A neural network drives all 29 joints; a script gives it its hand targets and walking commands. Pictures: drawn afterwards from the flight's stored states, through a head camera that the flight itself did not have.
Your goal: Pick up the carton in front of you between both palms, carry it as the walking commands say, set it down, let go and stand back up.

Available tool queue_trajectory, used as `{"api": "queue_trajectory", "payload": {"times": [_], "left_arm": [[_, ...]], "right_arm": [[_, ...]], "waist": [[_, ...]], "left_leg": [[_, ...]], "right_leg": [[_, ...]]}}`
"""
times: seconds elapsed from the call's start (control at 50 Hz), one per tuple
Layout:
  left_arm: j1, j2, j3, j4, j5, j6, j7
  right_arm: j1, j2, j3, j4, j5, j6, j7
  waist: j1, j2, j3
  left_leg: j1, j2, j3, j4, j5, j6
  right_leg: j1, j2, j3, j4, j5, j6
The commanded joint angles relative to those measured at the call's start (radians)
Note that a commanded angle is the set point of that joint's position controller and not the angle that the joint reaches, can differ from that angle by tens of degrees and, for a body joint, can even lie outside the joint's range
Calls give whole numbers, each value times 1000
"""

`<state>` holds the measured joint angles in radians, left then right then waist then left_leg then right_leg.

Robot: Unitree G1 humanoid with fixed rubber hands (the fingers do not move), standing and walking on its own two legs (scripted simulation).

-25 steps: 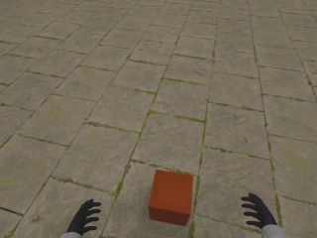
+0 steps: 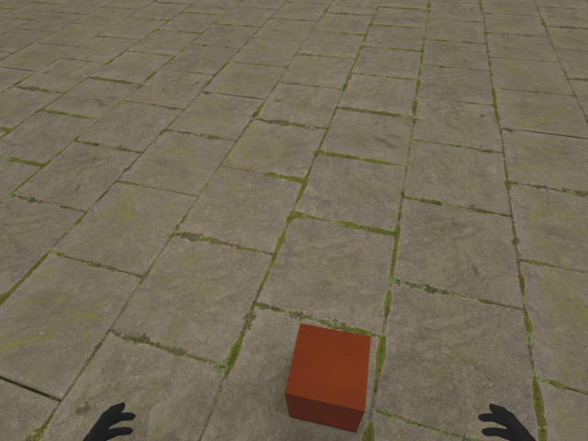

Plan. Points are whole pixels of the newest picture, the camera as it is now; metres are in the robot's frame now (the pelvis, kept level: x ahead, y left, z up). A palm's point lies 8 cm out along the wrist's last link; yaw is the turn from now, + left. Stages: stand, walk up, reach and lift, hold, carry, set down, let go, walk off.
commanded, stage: stand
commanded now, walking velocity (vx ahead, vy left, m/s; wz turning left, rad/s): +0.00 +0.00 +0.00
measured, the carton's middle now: (328, 378) +0.41 -0.05 -0.65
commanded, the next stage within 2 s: none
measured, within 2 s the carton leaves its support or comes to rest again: neither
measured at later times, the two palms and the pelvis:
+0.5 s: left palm out of the picture +0.08 +0.30 -0.09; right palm out of the picture +0.09 -0.30 -0.10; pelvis -0.01 -0.01 +0.01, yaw +1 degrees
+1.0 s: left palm out of the picture +0.07 +0.32 -0.09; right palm out of the picture +0.08 -0.30 -0.10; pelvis -0.02 +0.00 +0.01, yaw +1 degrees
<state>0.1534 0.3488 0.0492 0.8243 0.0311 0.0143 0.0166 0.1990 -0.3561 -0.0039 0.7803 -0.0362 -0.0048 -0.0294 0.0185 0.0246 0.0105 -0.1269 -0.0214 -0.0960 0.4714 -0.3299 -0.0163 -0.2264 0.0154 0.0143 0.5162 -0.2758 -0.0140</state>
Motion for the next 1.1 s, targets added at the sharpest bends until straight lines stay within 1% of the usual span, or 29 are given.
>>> {"api": "queue_trajectory", "payload": {"times": [0.0,0.04,0.06,0.1,0.12,0.18,0.2,0.28,0.3,0.32,0.38,0.42,0.48,0.52,0.56,0.58,0.62,0.68,0.7,0.76,0.82,0.86,0.88,0.9,0.92,0.94,0.98,1.0,1.08], "left_arm": [[-39,169,29,-16,-3,-5,0],[-56,144,24,-19,1,-12,-8],[-45,159,30,-9,12,-20,1],[-30,171,34,12,-2,-16,5],[-40,130,19,3,-2,-18,-2],[-33,171,27,33,-6,-12,11],[-61,152,21,26,-1,-16,5],[-56,163,24,46,-3,-22,0],[-70,154,23,58,8,-17,-7],[-53,165,29,50,-13,-22,-5],[-63,159,16,92,-9,-18,1],[-36,186,20,104,-13,-25,-2],[-46,194,23,105,-23,-26,1],[-59,188,8,119,-14,-24,-3],[-60,203,18,121,-16,-26,0],[-71,190,20,135,-8,-20,-4],[-85,187,21,137,-10,-12,-1],[-87,215,16,144,-16,-17,-8],[-82,218,23,138,-19,-21,-7],[-66,178,7,155,-15,-31,-8],[-80,239,27,175,-18,-16,-6],[-92,226,21,160,-4,-13,-1],[-60,178,6,166,-23,-20,-10],[-92,215,18,154,-20,-26,-10],[-77,201,9,165,-17,-26,-7],[-74,213,4,186,-25,-29,-6],[-112,236,12,173,-8,-19,-4],[-74,191,3,160,-8,-23,-8],[-82,203,2,174,-22,-31,-7]], "right_arm": [[25,-151,-30,-21,3,-15,-7],[-3,-161,-33,-28,0,-14,-15],[-28,-162,-33,-20,-9,-13,-10],[23,-153,-26,3,4,-15,-8],[-37,-182,-26,0,1,-12,-11],[-4,-154,-17,33,1,-12,-8],[-50,-130,-18,28,7,-16,-13],[-27,-170,-20,55,-7,-6,-12],[-8,-171,-24,59,-8,-15,-11],[-21,-144,-9,61,1,-20,-7],[1,-161,-12,92,3,-14,-5],[-31,-185,-13,94,5,-16,-4],[-40,-160,-6,103,13,-20,-3],[21,-187,-12,120,15,-13,-4],[-48,-190,-14,97,8,-11,-2],[-19,-166,-5,111,13,-17,-3],[-43,-178,-8,120,8,-17,-2],[-31,-195,-14,119,0,-6,-1],[-6,-194,-16,122,1,-11,1],[-40,-207,-14,132,15,-22,0],[-29,-175,-4,148,12,-15,0],[-38,-206,-13,143,5,-13,2],[-58,-187,-1,150,19,-24,-4],[-36,-173,0,156,14,-23,1],[-19,-206,-12,151,20,-19,2],[-55,-196,-5,165,12,-15,4],[-59,-200,-10,158,10,-12,3],[-69,-188,-6,157,16,-15,1],[-34,-190,-6,180,16,-19,7]], "waist": [[-8,30,-55],[-25,-52,-61],[-7,31,-37],[-20,-9,-94],[7,-31,-1],[6,9,-70],[2,-66,-36],[-1,-69,6],[-18,-3,7],[12,9,-61],[-15,-90,-6],[2,3,-7],[18,-54,-28],[-12,-79,-23],[13,-4,-37],[-7,-52,-17],[3,6,4],[-18,-32,108],[-6,15,60],[3,-15,-58],[-11,-15,11],[-2,-30,40],[2,29,-32],[20,-52,-23],[-17,-16,13],[-4,15,-12],[-25,-47,28],[3,11,73],[-3,1,-1]], "left_leg": [[-19,77,-29,-46,344,2],[-41,96,-43,-62,339,16],[-23,86,-46,-62,384,11],[1,92,-57,-69,375,12],[-29,87,-60,-90,370,15],[-8,91,-38,-91,317,8],[-18,86,-56,-100,279,12],[-54,80,-51,-130,197,22],[-81,85,-42,-122,223,20],[-44,85,-48,-116,221,19],[-30,100,-55,-115,193,15],[-18,99,-61,-120,241,24],[-28,96,-76,-119,249,22],[-11,92,-66,-124,262,16],[-34,83,-76,-140,199,17],[-29,85,-60,-127,210,15],[-77,83,-59,-130,188,18],[-86,90,-77,-166,115,22],[-98,87,-81,-162,112,29],[-54,100,-79,-133,291,26],[-59,103,-80,-154,185,28],[-98,91,-75,-156,227,25],[-44,100,-69,-147,201,22],[-51,107,-80,-156,238,30],[-34,100,-76,-160,225,28],[-24,104,-74,-155,209,38],[-50,114,-86,-160,200,45],[-81,93,-82,-179,128,32],[-35,105,-68,-178,246,18]], "right_leg": [[73,-100,113,-82,269,-14],[93,-97,81,-62,278,-18],[83,-93,73,-83,316,-14],[137,-103,91,-65,346,-4],[94,-94,75,-77,311,-3],[131,-119,93,-101,295,-14],[115,-109,93,-105,300,-13],[98,-96,91,-139,228,-9],[129,-106,88,-129,251,-20],[152,-122,113,-138,238,-16],[97,-115,109,-168,191,-11],[100,-114,109,-169,218,-22],[119,-109,106,-164,239,-9],[119,-120,110,-157,237,-14],[143,-107,102,-157,212,-15],[122,-122,102,-172,195,-15],[149,-111,94,-177,169,-7],[50,-108,103,-217,43,-8],[103,-121,118,-205,86,-14],[194,-114,74,-143,305,-15],[113,-127,110,-180,137,-18],[149,-119,85,-170,224,-17],[156,-130,106,-163,223,-26],[149,-129,103,-164,202,-24],[104,-115,92,-171,188,-22],[126,-134,111,-195,168,-19],[122,-135,103,-190,177,-35],[89,-125,85,-182,137,-20],[118,-127,104,-164,229,-18]]}}
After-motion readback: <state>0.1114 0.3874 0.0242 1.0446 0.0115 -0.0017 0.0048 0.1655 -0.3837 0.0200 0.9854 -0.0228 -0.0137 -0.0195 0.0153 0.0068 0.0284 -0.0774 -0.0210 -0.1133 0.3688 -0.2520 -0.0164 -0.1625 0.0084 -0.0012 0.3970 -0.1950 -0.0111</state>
